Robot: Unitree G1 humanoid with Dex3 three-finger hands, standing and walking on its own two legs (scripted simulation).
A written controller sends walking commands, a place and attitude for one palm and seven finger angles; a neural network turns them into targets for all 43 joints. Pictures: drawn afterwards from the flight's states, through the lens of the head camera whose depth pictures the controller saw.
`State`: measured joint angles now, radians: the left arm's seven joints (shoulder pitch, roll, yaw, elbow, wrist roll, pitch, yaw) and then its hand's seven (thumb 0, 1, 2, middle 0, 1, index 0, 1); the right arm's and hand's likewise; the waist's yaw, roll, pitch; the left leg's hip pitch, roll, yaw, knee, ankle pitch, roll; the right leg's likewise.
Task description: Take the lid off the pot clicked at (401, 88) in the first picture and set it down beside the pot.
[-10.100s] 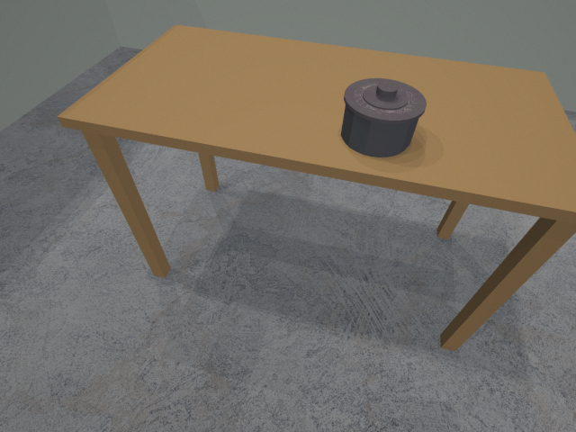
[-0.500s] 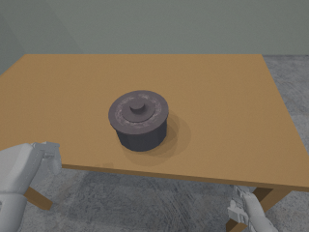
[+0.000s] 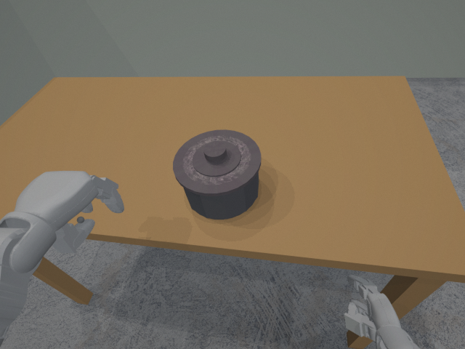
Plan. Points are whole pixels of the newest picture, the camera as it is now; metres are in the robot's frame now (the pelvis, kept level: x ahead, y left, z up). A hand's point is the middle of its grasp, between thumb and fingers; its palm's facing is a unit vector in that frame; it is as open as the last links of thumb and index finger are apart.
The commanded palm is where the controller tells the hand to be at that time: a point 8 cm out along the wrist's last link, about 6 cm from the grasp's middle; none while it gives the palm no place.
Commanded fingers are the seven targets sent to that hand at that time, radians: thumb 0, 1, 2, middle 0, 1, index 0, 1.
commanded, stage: reach forward and open the fingers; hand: left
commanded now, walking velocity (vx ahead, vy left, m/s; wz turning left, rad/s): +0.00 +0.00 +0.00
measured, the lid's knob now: (215, 151) +0.44 +0.10 +0.10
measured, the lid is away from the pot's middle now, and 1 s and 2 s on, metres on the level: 0.00 0.00 0.00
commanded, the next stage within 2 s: move the open hand above the knob in 0.38 s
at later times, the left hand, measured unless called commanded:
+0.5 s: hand (81, 178) +0.30 +0.27 +0.18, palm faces -0.09 -0.01 -1.00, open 10.1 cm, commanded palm +0.27 +0.25 +0.23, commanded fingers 0.00 -0.34 1.51 -0.84 -0.08 -0.84 -0.08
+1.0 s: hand (146, 172) +0.33 +0.18 +0.16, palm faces -0.14 -0.03 -0.99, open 10.1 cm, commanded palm +0.30 +0.19 +0.23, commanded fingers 0.00 -0.34 1.51 -0.84 -0.08 -0.84 -0.08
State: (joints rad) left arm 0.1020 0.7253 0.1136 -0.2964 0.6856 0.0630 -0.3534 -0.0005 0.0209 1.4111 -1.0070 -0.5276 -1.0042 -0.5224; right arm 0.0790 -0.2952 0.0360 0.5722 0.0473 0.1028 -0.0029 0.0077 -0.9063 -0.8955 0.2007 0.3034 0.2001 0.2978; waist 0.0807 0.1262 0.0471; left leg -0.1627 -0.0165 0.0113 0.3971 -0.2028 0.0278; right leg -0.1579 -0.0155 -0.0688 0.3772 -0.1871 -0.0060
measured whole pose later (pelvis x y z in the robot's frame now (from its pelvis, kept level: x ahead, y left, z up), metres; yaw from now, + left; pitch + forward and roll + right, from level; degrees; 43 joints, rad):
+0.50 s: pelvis -0.01 +0.02 +0.00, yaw +0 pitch -2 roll +0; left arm -0.25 0.73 0.01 -0.13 0.73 0.12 -0.40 0.00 -0.32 1.50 -0.85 -0.09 -0.85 -0.09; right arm 0.06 -0.28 0.06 0.58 0.06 0.11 0.00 0.01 -0.91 -0.90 0.20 0.30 0.20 0.30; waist 0.08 0.11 0.05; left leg -0.19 -0.05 0.02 0.40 -0.18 0.05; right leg -0.19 -0.04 -0.06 0.40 -0.18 0.01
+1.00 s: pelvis +0.01 +0.01 +0.00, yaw +0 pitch +0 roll +0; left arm -0.30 0.62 -0.17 -0.25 0.77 0.21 -0.43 0.00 -0.33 1.51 -0.85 -0.09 -0.85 -0.08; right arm 0.04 -0.28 0.06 0.56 0.06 0.14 0.05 0.01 -0.91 -0.90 0.20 0.30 0.20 0.30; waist 0.07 0.11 0.03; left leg -0.20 -0.04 0.02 0.41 -0.22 0.04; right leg -0.21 -0.04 -0.06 0.44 -0.23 0.00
